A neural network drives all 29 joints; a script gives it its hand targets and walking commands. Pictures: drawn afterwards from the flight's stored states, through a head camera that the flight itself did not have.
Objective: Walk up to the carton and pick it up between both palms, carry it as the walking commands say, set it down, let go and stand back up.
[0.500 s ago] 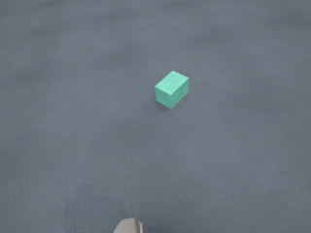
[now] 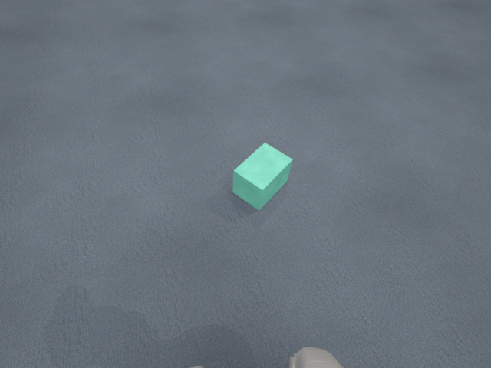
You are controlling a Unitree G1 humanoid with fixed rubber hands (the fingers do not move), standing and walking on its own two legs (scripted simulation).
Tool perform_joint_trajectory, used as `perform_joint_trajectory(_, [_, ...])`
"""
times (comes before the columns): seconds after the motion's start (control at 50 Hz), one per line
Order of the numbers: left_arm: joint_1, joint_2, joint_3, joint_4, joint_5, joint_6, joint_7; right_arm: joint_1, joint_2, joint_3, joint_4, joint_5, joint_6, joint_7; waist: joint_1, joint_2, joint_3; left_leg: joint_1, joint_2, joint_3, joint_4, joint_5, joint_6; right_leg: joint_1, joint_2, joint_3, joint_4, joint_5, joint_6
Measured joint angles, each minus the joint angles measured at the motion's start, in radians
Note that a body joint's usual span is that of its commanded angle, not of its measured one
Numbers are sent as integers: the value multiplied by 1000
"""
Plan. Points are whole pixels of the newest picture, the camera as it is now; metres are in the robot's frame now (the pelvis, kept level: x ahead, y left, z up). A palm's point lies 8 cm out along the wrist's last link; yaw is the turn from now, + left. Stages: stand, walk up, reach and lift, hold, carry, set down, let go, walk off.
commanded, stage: walk up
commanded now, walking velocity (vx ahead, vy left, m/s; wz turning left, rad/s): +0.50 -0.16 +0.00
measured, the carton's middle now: (262, 176) +1.00 -0.11 -0.69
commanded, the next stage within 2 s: none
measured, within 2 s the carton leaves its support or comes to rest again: neither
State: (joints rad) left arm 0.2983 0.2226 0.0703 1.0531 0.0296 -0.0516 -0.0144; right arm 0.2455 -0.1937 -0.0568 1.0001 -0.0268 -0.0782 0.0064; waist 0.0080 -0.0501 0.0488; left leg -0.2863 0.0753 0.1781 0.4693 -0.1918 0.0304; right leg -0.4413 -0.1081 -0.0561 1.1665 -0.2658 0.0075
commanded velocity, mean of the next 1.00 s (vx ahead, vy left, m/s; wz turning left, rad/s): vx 0.40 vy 0.00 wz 0.00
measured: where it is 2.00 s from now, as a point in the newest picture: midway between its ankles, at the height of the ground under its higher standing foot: (249, 276)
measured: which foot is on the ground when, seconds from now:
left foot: down 0.00-0.38, up 0.40-0.84, down 0.86-1.00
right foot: up 0.00-0.34, down 0.36-0.86, up 0.88-1.00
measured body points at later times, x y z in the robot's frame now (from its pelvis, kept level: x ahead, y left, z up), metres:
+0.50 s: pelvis +0.25 -0.08 +0.00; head +0.27 -0.11 +0.45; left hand +0.32 +0.17 -0.13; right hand +0.23 -0.32 -0.17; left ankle +0.15 +0.08 -0.64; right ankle +0.29 -0.18 -0.74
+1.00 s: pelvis +0.44 -0.01 +0.00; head +0.47 +0.03 +0.44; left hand +0.42 +0.23 -0.17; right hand +0.51 -0.25 -0.13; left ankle +0.49 +0.10 -0.74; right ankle +0.35 -0.15 -0.66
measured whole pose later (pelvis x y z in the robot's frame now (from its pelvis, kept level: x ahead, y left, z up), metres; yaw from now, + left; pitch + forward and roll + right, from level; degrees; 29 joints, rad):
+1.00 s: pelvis +0.44 -0.01 +0.00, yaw -1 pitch +1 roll -2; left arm 0.32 0.21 0.07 1.07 0.03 -0.02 0.01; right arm 0.20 -0.17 -0.05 1.00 -0.02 -0.06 -0.01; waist 0.02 -0.05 0.04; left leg -0.33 0.09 0.16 0.51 -0.19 0.03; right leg -0.38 -0.07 -0.06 1.09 -0.40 0.03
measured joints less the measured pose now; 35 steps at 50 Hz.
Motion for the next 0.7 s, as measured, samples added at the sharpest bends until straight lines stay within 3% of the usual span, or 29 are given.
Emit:
perform_joint_trajectory(0.1, [-103,12,2,-59,4,40,-23,158,10,5,54,1,-13,-4,-44,5,-9,132,1,-9,-114,-9,-13,-130,-25,-10,-121,126,26])
perform_joint_trajectory(0.2, [-179,1,-6,-102,-4,52,-47,247,35,9,85,0,-11,-9,-74,11,1,240,13,-12,-181,-40,-45,-154,-29,-24,-354,226,36])
perform_joint_trajectory(0.34, [-249,-28,-26,-131,2,16,-41,265,37,-4,119,2,0,-11,-96,39,2,338,39,-9,-152,-162,-107,-16,4,-78,-624,141,14])
perform_joint_trajectory(0.38, [-247,-23,-24,-129,7,-13,-24,255,33,-1,122,6,7,-11,-87,48,-3,264,66,-32,61,-252,-89,18,18,-92,-631,157,-12])
perform_joint_trajectory(0.42, [-216,-26,-21,-114,1,-22,-11,205,18,-11,112,9,16,-8,-69,67,-2,109,50,-118,404,-281,-63,10,22,-97,-559,93,-34])
perform_joint_trajectory(0.48, [-129,-25,-18,-74,-1,-27,0,120,-11,-19,82,6,19,-1,-35,81,-4,-67,33,-132,663,-157,-48,91,21,-94,-619,57,-34])
perform_joint_trajectory(0.58, [30,-28,-24,-22,-4,-41,4,3,-40,-20,30,0,56,16,18,87,-8,-240,45,-117,641,-12,-55,227,18,-88,-755,64,-22])
perform_joint_trajectory(0.7, [162,-56,-26,18,-4,-40,17,-96,-38,-13,-16,2,88,38,48,84,-3,-302,38,-99,393,73,-74,333,7,-84,-830,35,6])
